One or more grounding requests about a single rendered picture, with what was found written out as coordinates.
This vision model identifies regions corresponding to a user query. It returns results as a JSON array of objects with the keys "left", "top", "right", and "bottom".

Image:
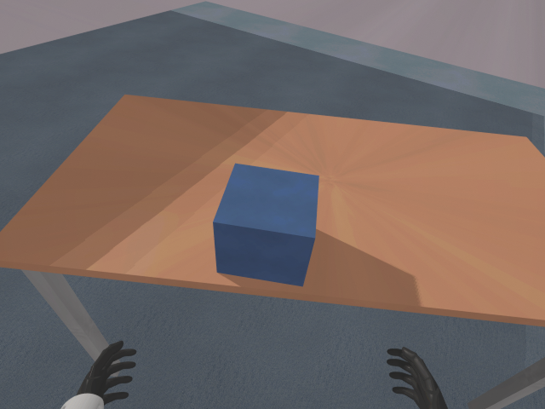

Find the table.
[{"left": 0, "top": 95, "right": 545, "bottom": 409}]

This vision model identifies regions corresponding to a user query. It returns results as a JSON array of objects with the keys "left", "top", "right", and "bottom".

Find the right robot hand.
[{"left": 387, "top": 347, "right": 448, "bottom": 409}]

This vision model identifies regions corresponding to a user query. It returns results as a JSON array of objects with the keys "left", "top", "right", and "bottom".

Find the left robot hand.
[{"left": 76, "top": 341, "right": 136, "bottom": 405}]

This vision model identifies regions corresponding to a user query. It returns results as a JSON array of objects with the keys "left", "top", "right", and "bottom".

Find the carton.
[{"left": 213, "top": 164, "right": 319, "bottom": 286}]

